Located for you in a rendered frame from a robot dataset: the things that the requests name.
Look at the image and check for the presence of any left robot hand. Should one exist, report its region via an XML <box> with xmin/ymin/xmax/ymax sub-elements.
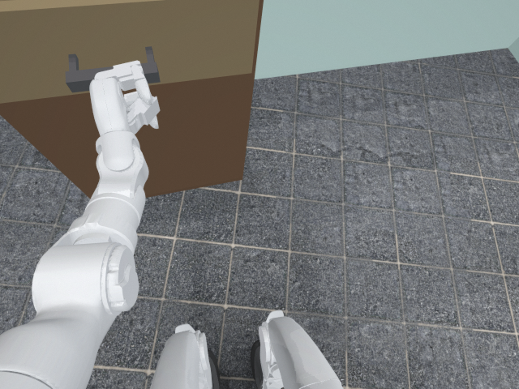
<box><xmin>89</xmin><ymin>61</ymin><xmax>160</xmax><ymax>136</ymax></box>

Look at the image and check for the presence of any drawer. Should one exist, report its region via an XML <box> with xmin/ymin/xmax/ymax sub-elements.
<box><xmin>0</xmin><ymin>0</ymin><xmax>260</xmax><ymax>104</ymax></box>

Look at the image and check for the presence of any handle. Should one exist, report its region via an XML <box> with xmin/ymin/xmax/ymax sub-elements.
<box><xmin>66</xmin><ymin>46</ymin><xmax>160</xmax><ymax>92</ymax></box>

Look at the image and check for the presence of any left robot forearm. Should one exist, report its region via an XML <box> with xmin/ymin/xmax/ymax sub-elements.
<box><xmin>32</xmin><ymin>130</ymin><xmax>149</xmax><ymax>310</ymax></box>

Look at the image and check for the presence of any robot left upper arm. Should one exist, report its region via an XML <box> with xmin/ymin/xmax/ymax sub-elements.
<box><xmin>0</xmin><ymin>242</ymin><xmax>139</xmax><ymax>389</ymax></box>

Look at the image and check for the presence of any robot right shin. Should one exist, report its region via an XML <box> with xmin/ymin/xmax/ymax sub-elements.
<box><xmin>260</xmin><ymin>310</ymin><xmax>284</xmax><ymax>389</ymax></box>

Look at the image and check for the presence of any cabinet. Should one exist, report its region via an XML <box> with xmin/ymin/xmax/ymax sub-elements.
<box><xmin>0</xmin><ymin>0</ymin><xmax>264</xmax><ymax>198</ymax></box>

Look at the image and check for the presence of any robot right thigh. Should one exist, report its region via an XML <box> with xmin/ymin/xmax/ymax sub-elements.
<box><xmin>259</xmin><ymin>316</ymin><xmax>344</xmax><ymax>389</ymax></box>

